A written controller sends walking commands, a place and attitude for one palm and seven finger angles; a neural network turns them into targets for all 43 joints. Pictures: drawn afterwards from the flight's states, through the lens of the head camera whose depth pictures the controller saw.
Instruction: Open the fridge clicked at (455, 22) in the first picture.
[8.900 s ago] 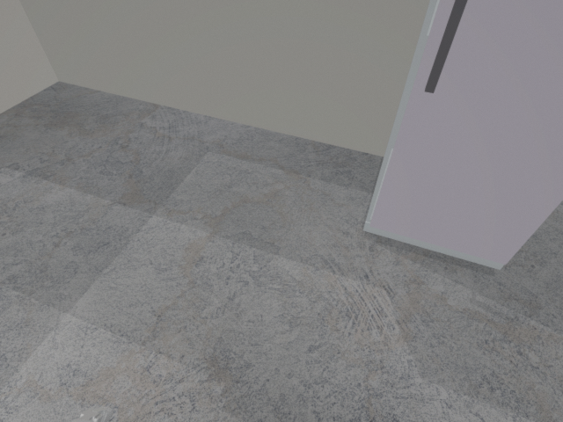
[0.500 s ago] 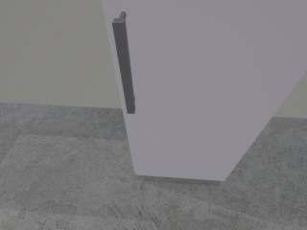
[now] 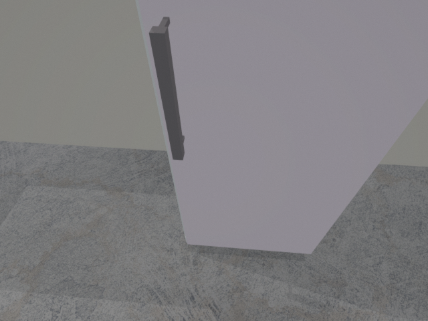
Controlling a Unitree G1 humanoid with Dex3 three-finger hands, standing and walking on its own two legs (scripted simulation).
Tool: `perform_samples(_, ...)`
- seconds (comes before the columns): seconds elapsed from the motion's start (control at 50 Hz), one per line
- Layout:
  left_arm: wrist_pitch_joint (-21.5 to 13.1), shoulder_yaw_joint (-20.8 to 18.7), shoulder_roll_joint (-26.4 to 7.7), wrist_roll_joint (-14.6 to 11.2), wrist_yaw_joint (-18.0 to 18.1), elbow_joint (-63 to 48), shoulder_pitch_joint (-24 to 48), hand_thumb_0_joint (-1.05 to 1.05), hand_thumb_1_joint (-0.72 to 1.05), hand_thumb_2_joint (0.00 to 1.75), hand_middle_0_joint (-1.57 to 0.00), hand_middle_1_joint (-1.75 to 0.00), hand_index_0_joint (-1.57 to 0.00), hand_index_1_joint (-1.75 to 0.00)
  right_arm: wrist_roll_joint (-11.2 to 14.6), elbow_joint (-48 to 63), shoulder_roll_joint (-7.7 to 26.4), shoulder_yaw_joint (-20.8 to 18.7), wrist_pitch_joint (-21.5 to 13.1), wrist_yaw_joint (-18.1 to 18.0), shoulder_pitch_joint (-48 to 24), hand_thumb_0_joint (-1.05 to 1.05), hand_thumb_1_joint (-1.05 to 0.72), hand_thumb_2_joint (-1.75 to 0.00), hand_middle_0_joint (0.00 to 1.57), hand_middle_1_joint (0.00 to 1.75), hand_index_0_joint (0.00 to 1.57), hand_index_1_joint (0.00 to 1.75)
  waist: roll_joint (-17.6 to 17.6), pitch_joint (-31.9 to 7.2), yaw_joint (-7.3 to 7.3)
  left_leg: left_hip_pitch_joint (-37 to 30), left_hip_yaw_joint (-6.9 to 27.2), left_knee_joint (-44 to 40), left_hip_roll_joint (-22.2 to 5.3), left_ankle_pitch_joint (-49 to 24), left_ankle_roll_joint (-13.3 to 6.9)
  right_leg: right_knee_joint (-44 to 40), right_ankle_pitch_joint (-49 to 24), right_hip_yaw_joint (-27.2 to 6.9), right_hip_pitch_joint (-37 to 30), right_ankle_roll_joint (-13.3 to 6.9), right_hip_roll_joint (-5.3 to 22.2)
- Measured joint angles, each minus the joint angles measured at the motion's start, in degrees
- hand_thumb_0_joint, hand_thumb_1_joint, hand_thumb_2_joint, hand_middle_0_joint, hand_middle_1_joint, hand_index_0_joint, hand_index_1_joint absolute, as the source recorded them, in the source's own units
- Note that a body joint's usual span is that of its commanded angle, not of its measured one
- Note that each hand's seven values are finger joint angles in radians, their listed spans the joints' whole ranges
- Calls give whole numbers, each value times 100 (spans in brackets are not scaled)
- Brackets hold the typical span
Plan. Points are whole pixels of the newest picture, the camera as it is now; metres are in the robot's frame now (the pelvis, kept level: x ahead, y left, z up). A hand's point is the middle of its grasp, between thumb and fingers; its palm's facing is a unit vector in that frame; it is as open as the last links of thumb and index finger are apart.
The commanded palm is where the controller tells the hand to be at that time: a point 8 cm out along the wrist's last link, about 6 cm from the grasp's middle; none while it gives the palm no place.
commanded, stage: look again from close up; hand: left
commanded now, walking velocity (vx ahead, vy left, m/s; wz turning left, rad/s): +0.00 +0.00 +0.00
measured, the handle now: (173, 99) +0.50 +0.12 +0.15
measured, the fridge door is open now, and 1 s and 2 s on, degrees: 0 0 0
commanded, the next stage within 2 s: raise the hand to about handle height in 0.06 s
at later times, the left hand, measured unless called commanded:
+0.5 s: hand (130, 281) +0.18 +0.16 +0.02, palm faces -0.06 -1.00 +0.02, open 8.1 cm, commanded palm +0.11 +0.24 -0.02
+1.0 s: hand (77, 264) +0.19 +0.24 +0.05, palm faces +0.02 -1.00 -0.04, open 11.1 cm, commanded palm +0.15 +0.29 +0.06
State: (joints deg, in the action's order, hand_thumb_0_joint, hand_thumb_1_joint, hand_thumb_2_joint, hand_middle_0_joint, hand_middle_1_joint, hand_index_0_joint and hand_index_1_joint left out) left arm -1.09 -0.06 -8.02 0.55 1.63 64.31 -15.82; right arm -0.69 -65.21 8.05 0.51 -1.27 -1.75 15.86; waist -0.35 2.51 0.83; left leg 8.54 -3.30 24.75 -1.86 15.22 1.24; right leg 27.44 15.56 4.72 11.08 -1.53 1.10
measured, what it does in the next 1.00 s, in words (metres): stands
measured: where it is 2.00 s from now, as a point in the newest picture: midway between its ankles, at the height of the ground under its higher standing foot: outside the picture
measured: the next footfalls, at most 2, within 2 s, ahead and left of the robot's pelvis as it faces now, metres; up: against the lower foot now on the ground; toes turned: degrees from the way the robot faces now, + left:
none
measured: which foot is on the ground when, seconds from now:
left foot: down 0.00-1.00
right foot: down 0.00-1.00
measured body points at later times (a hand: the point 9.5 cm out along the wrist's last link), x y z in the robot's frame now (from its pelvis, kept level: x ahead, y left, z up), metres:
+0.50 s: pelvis -0.03 +0.01 -0.03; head -0.03 +0.01 +0.42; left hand +0.18 +0.21 +0.02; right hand +0.17 -0.25 -0.07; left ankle -0.02 +0.13 -0.74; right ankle -0.01 -0.10 -0.74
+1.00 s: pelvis -0.03 +0.04 -0.03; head -0.02 +0.03 +0.42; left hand +0.19 +0.29 +0.05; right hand +0.12 -0.18 -0.12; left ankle -0.02 +0.13 -0.74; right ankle -0.01 -0.10 -0.74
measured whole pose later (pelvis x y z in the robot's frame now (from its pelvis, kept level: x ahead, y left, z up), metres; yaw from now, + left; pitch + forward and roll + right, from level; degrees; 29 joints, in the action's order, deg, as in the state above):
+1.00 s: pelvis -0.03 +0.04 -0.03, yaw +0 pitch +4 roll -1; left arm -7.0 -13.9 -16.3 -18.5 -15.0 -5.7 -20.6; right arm 2.9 -32.3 10.1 3.8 -12.8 -3.5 17.2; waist -1.8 -3.4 -0.7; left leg 27.5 -3.3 46.3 -1.4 23.0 -1.5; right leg 44.1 20.1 3.7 28.0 0.8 2.6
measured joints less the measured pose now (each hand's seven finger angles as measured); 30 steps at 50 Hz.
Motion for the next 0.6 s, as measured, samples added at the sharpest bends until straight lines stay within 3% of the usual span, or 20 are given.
perform_samples(0.18, -46, -5, 9, 11, 47, -11, -6, 0, 91, 90, -20, -30, -20, -30, 10, -3, 2, -3, 24, 11, 6, 1, -92, -90, 20, 30, 20, 30, -27, -10, 8, 90, 22, 135, -53, 20, 15, -38, -31, 40, -2, -11, -43)
perform_samples(0.22, 609, -99, -66, -473, 174, -2060, -651, 2, 94, 90, -21, -30, -20, -30, 144, 471, 123, 67, -245, -106, 184, 2, -93, -90, 21, 30, 20, 30, -58, 97, 60, 77, 24, 236, -82, 133, 7, 71, -21, -4, 25, -5, -78)
perform_samples(0.26, 198, -128, -205, -683, 392, -3643, -1022, 4, 95, 90, -21, -31, -20, -31, 220, 844, 277, 36, -773, -230, 352, 2, -94, -90, 21, 30, 20, 30, -98, 22, 84, 130, 29, 321, -31, 129, 3, 207, 44, -8, 85, 4, -21)
perform_samples(0.3, -12, -152, -243, -908, 507, -4799, -1053, 4, 93, 89, -21, -32, -20, -32, 325, 1193, 466, -48, -1109, -277, 354, 2, -93, -90, 21, 30, 20, 30, -209, -146, -1, 253, 90, 450, 31, 147, -40, 320, 95, 47, 166, 39, 50)
perform_samples(0.36, -761, -252, -187, -1032, 308, -5713, -686, 3, 88, 87, -21, -35, -20, -35, 287, 1756, 689, -187, -1436, -270, 104, 2, -93, -90, 21, 30, 20, 30, -326, -457, -170, 660, 126, 812, 95, 245, -93, 664, 200, 73, 546, 86, 140)
perform_samples(0.4, -1497, -369, -108, -1174, -112, -5852, -424, 2, 84, 86, -21, -37, -20, -37, 229, 2118, 710, -266, -1533, -186, -166, 2, -92, -90, 20, 30, 20, 30, -256, -677, -223, 1071, 62, 1152, 94, 358, -98, 1046, 310, -2, 1006, 89, 161)
perform_samples(0.44, -2159, -453, -31, -1325, -752, -5866, -350, 1, 79, 84, -21, -39, -20, -39, 198, 2514, 670, -342, -1521, -30, -420, 2, -92, -90, 20, 30, 20, 30, -102, -748, -233, 1394, -21, 1502, 59, 495, -87, 1420, 426, -95, 1382, 69, 145)
perform_samples(0.48, -2579, -489, -8, -1380, -1410, -5795, -464, 1, 75, 82, -21, -42, -21, -42, 194, 2933, 659, -383, -1450, 100, -599, 1, -92, -90, 20, 30, 20, 30, 62, -737, -233, 1662, -50, 1843, 27, 635, -81, 1751, 542, -135, 1662, 49, 131)
perform_samples(0.54, -2480, -541, -102, -1346, -1870, -5723, -873, 0, 67, 80, -22, -46, -22, -46, 221, 3469, 703, -433, -1274, 136, -716, 1, -91, -90, 20, 30, 20, 30, 273, -691, -119, 1993, -42, 2260, -4, 803, -75, 2131, 688, -141, 1981, 40, 123)
perform_samples(0.6, -2195, -669, -213, -1360, -1697, -5895, -1387, 1, 59, 77, -23, -51, -23, -51, 235, 3811, 755, -474, -1163, 73, -690, 1, -91, -90, 20, 30, 20, 30, 341, -613, 54, 2222, 53, 2555, -16, 920, -95, 2323, 775, -55, 2125, 41, 127)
